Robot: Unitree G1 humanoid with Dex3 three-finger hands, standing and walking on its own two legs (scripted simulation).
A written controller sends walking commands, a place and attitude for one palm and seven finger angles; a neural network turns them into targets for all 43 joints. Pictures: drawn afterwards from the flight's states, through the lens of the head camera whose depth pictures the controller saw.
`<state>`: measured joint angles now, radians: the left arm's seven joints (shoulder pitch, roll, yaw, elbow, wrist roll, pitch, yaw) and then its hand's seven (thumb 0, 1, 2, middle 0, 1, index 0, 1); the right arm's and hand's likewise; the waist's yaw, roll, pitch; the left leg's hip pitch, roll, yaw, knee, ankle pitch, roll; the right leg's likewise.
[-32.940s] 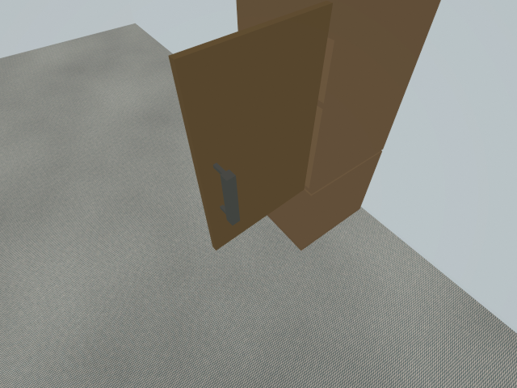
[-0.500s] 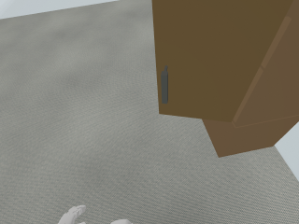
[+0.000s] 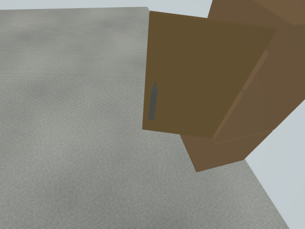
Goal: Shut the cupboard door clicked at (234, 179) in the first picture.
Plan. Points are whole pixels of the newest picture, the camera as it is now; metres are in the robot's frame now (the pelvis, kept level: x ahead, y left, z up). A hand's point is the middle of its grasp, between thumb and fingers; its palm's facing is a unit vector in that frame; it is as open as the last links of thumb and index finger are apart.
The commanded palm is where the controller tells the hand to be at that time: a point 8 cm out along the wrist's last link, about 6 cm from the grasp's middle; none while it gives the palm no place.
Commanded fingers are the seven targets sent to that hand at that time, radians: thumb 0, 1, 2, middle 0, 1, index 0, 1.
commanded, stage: take the last steps up to it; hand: left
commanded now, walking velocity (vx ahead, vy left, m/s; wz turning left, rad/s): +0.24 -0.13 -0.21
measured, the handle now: (153, 101) +0.61 +0.04 -0.09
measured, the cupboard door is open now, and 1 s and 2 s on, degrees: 68 68 68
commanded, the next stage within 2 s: come to a stop and stand still in 0.50 s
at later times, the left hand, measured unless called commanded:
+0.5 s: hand (132, 199) +0.23 +0.07 -0.16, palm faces -0.15 -0.97 -0.20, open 7.4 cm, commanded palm none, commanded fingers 0.00 0.90 0.90 -0.20 -0.30 -0.20 -0.30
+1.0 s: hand (136, 219) +0.18 +0.05 -0.17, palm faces -0.01 -0.98 -0.21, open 7.3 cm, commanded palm none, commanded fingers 0.00 0.90 0.90 -0.20 -0.30 -0.20 -0.30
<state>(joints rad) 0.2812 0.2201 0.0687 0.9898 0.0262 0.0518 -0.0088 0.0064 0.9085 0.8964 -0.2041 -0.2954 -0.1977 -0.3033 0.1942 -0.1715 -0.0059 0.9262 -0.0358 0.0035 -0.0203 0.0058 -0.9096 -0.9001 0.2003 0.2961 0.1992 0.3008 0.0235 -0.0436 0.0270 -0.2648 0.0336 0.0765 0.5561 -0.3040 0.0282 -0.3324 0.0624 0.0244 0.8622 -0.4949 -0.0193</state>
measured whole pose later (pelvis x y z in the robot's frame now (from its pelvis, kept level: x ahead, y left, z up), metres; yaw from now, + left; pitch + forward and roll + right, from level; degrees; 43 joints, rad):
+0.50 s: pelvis +0.09 -0.09 +0.00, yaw -5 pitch +0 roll +0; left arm 0.10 0.17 0.04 0.97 0.02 -0.03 -0.02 0.00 0.91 0.90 -0.20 -0.29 -0.20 -0.30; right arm 0.40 -0.21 -0.05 1.09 -0.02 0.03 -0.01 0.01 -0.91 -0.90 0.20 0.30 0.20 0.30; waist -0.06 0.04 0.08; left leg -0.28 0.12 0.06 0.94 -0.54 -0.03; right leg -0.31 -0.01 -0.11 0.56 -0.26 -0.04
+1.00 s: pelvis +0.16 -0.12 +0.00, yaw -4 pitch +0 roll +0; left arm 0.26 0.15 0.01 1.04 0.02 0.02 0.04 0.00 0.91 0.90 -0.20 -0.30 -0.20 -0.30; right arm 0.14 -0.18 -0.02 0.98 -0.02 0.03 -0.03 0.00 -0.92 -0.90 0.20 0.30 0.20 0.30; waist 0.04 0.00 0.08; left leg -0.28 0.01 0.11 0.52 -0.23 0.03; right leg -0.15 0.02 -0.13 0.49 -0.34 -0.06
